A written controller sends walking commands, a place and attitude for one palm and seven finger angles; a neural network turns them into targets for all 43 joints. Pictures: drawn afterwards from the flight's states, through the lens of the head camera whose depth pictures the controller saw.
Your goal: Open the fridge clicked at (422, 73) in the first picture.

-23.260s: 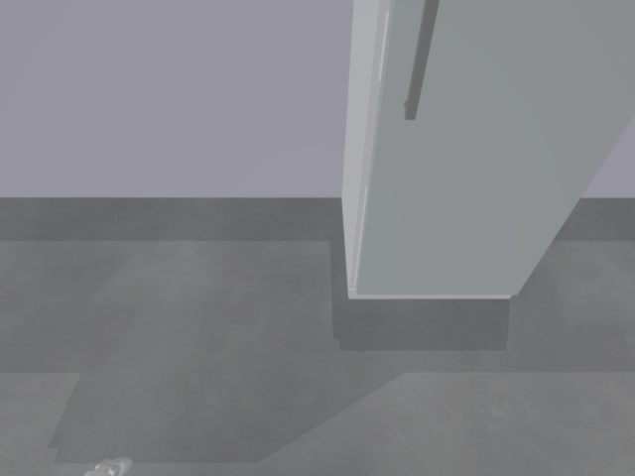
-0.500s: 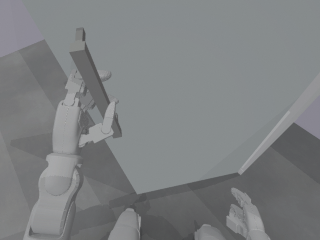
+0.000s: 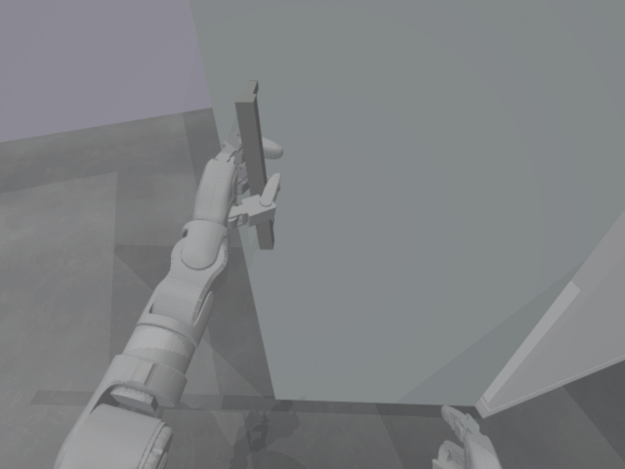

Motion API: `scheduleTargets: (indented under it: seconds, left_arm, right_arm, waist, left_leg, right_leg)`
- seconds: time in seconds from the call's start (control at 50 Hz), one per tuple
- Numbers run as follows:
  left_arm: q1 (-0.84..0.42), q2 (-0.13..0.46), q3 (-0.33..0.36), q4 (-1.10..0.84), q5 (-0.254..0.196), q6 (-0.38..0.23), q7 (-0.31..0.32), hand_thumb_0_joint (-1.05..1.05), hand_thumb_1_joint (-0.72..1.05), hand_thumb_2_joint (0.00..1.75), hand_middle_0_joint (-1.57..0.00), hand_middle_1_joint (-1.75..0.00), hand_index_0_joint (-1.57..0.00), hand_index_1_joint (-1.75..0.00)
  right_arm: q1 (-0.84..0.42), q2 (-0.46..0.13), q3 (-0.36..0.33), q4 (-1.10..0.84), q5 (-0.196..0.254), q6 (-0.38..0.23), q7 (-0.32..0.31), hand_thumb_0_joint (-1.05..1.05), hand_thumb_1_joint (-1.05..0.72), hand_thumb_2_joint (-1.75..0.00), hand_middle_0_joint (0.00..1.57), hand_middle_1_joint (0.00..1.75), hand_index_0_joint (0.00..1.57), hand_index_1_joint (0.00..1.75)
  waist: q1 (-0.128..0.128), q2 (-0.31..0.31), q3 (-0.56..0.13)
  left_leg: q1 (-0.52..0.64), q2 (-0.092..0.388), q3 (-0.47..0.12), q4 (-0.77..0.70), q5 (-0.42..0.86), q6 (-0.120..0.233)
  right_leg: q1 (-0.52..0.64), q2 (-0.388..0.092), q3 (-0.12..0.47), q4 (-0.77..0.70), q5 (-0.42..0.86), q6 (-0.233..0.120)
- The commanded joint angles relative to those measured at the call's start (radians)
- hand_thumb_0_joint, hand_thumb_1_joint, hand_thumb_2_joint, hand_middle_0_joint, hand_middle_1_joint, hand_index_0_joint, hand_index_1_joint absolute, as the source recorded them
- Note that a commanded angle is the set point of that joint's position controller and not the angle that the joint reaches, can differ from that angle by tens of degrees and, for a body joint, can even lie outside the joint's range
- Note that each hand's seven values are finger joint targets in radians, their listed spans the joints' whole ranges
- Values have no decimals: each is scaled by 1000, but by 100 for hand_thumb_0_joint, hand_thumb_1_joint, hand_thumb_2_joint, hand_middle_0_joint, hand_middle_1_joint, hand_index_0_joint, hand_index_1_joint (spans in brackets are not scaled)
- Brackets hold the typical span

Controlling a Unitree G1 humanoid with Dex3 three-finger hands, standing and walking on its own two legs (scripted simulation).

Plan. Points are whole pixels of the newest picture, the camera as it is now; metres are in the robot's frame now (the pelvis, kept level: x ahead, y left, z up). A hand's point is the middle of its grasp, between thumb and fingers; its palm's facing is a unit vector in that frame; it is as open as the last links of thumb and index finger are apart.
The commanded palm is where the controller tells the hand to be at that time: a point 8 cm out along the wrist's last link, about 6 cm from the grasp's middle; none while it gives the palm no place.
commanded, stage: stop walking and hold the door back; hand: left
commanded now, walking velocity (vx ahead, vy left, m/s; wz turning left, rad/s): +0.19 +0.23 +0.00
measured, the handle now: (260, 174) +0.43 +0.13 +0.18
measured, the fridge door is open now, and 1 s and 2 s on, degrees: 69 61 60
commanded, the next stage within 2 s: loosen the grip on the handle in 0.74 s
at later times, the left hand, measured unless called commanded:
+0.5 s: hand (274, 172) +0.44 +0.11 +0.17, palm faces +0.01 -0.99 -0.13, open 5.6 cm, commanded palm +0.42 +0.16 +0.16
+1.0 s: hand (267, 160) +0.46 +0.12 +0.18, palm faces +0.01 -0.99 -0.13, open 6.8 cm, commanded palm +0.42 +0.17 +0.16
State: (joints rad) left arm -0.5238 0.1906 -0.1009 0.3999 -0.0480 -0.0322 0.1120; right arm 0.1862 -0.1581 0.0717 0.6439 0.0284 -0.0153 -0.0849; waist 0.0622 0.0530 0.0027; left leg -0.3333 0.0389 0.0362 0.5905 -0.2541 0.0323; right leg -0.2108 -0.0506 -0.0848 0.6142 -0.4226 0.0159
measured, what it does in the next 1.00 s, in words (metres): steps on the spot: right foot, then left foot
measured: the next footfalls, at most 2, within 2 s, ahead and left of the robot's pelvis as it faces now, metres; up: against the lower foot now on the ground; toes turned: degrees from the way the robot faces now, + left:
right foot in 0.02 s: +0.04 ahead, -0.08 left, +0.00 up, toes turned -8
left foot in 0.40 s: +0.03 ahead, +0.16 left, +0.00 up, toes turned +7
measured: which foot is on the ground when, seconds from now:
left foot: down 0.00-0.00, up 0.02-0.38, down 0.40-0.60, up 0.62-0.86, down 0.88-1.00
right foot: up 0.00-0.00, down 0.02-1.00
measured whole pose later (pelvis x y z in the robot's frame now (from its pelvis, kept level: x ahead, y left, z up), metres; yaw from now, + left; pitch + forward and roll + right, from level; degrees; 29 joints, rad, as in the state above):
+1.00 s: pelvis -0.01 +0.02 +0.00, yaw -3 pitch +3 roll +1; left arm -0.88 0.25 0.15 0.87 0.02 -0.05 0.05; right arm 0.22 -0.25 -0.01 0.68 0.01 -0.16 -0.01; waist -0.06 -0.05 -0.04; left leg -0.32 0.04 0.08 0.53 -0.26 -0.01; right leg -0.35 -0.03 -0.08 0.57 -0.26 -0.03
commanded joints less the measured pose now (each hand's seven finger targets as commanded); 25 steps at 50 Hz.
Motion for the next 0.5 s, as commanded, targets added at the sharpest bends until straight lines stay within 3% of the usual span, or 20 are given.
scheduleTargets:
  seconds: [0.0, 0.02, 0.04, 0.06, 0.08, 0.1, 0.14, 0.18, 0.24, 0.28, 0.3, 0.32, 0.34, 0.36, 0.38, 0.4, 0.42, 0.44, 0.48]
  left_arm:
    - [-547, 176, 152, -2, -6, -66, 4, 0, 90, 90, -45, -140, -45, -140]
    - [-562, 245, 221, 50, -10, -78, 8, 0, 90, 90, -45, -140, -45, -140]
    - [-580, 237, 203, 100, 1, -82, 3, 0, 90, 90, -45, -140, -45, -140]
    - [-667, 208, 176, 112, -4, -97, -7, 0, 90, 90, -45, -140, -45, -140]
    - [-670, 259, 239, 172, -5, -113, -7, 0, 90, 90, -45, -140, -45, -140]
    - [-670, 276, 255, 228, -3, -126, -12, 0, 90, 90, -45, -140, -45, -140]
    - [-633, 339, 296, 336, 0, -131, -18, 0, 90, 90, -45, -140, -45, -140]
    - [-664, 362, 316, 340, 6, -152, -23, 0, 90, 90, -45, -140, -45, -140]
    - [-715, 315, 299, 328, 8, -167, -29, 0, 90, 90, -45, -140, -45, -140]
    - [-744, 300, 303, 327, 10, -180, -33, 0, 90, 90, -45, -140, -45, -140]
    - [-755, 287, 298, 330, 10, -187, -38, 0, 90, 90, -45, -140, -45, -140]
    - [-771, 256, 271, 315, 3, -195, -46, 0, 90, 90, -45, -140, -45, -140]
    - [-778, 232, 269, 288, 3, -209, -51, 0, 90, 90, -45, -140, -45, -140]
    - [-807, 187, 240, 244, -3, -219, -59, 0, 90, 90, -45, -140, -45, -140]
    - [-819, 161, 208, 207, -13, -220, -64, 0, 90, 90, -45, -140, -45, -140]
    - [-812, 135, 189, 187, -12, -214, -77, 0, 90, 90, -45, -140, -45, -140]
    - [-721, 80, 146, 170, -20, -213, -85, 0, 90, 90, -45, -140, -45, -140]
    - [-782, 159, 197, 118, -8, -222, -78, 0, 90, 90, -45, -140, -45, -140]
    - [-749, 196, 214, 135, 5, -211, -68, 0, 90, 90, -45, -140, -45, -140]
  right_arm:
    - [-103, -164, -85, -97, -13, -32, -29, 0, -90, -90, 20, 30, 20, 30]
    - [-95, -185, -89, -58, -29, -38, -30, 0, -90, -90, 20, 30, 20, 30]
    - [-53, -164, -88, -40, -17, -49, -26, 0, -90, -90, 20, 30, 20, 30]
    - [-50, -174, -95, -39, -8, -55, -24, 0, -90, -90, 20, 30, 20, 30]
    - [-40, -185, -100, -21, -9, -55, -24, 0, -90, -90, 20, 30, 20, 30]
    - [-27, -191, -100, -9, -10, -48, -21, 0, -90, -90, 20, 30, 20, 30]
    - [-27, -198, -108, -6, -3, -45, -17, 0, -90, -90, 20, 30, 20, 30]
    - [-18, -202, -115, -8, -6, -54, -14, 0, -90, -90, 20, 30, 20, 30]
    - [3, -199, -123, 0, -10, -76, -15, 0, -90, -90, 20, 30, 20, 30]
    - [24, -204, -129, 9, -12, -90, -16, 0, -90, -90, 20, 30, 20, 30]
    - [33, -209, -132, 17, -13, -94, -17, 0, -90, -90, 20, 30, 20, 30]
    - [41, -225, -139, 22, -9, -101, -18, 0, -90, -90, 20, 30, 20, 30]
    - [47, -238, -144, 17, -11, -105, -19, 0, -90, -90, 20, 30, 20, 30]
    - [39, -264, -147, -4, -9, -109, -14, 0, -90, -90, 20, 30, 20, 30]
    - [51, -258, -142, -23, -1, -106, -7, 0, -90, -90, 20, 30, 20, 30]
    - [60, -248, -142, -32, 6, -104, 3, 0, -90, -90, 20, 30, 20, 30]
    - [39, -203, -126, -28, 2, -109, 2, 0, -90, -90, 20, 30, 20, 30]
    - [39, -213, -115, -22, 0, -110, -3, 0, -90, -90, 20, 30, 20, 30]
    - [62, -238, -123, -7, 1, -104, 1, 0, -90, -90, 20, 30, 20, 30]
  waist:
    - [0, -367, -47]
    - [-8, -193, -57]
    - [-39, -232, -139]
    - [-50, -315, -123]
    - [-49, -364, -124]
    - [-50, -371, -146]
    - [-43, -344, -128]
    - [-35, -315, -138]
    - [-39, -352, -152]
    - [-58, -358, -173]
    - [-69, -320, -186]
    - [-85, -222, -194]
    - [-83, -84, -227]
    - [-81, 94, -250]
    - [-86, 136, -239]
    - [-79, 43, -230]
    - [-87, 115, -236]
    - [-92, 127, -229]
    - [-84, 156, -228]
  left_leg:
    - [-386, -52, -59, 470, -264, -47]
    - [-351, -34, -110, 553, -225, -61]
    - [-355, -21, -129, 567, -160, -65]
    - [-373, -20, -126, 586, -125, -71]
    - [-350, -11, -112, 582, -89, -72]
    - [-311, -15, -80, 539, -67, -71]
    - [-230, -21, -21, 405, -61, -63]
    - [-166, -28, 37, 258, -76, -60]
    - [-15, -34, 111, 90, -103, -52]
    - [106, -45, 144, -20, -47, -54]
    - [178, -53, 154, -89, 2, -54]
    - [234, -27, 119, -146, 20, -46]
    - [304, 47, 54, -181, 33, -24]
    - [361, 212, -171, -232, 93, 44]
    - [374, 333, -337, -267, 251, 135]
    - [370, 360, -310, -254, 375, 168]
    - [379, 361, -325, -251, 375, 191]
    - [340, 362, -285, -216, 415, 194]
    - [263, 298, -101, -139, 437, 129]
  right_leg:
    - [129, -402, 699, -450, -56, -204]
    - [102, -428, 647, -446, 78, -198]
    - [184, -379, 576, -364, 116, -183]
    - [199, -329, 480, -306, 204, -151]
    - [182, -292, 363, -280, 276, -125]
    - [177, -266, 265, -262, 307, -104]
    - [112, -253, 207, -274, 241, -89]
    - [109, -252, 215, -284, 236, -94]
    - [55, -255, 205, -288, 159, -109]
    - [3, -228, 178, -257, 107, -103]
    - [-26, -194, 154, -218, 95, -90]
    - [-47, -161, 118, -115, 103, -70]
    - [-103, -99, 73, 3, 122, -43]
    - [-213, -4, -9, 145, 62, 2]
    - [-299, 45, -2, 278, -104, 10]
    - [-312, 26, 44, 309, -115, -2]
    - [-330, 17, 51, 335, -116, 2]
    - [-312, -10, 70, 291, -72, 0]
    - [-167, 1, 35, 122, 24, -9]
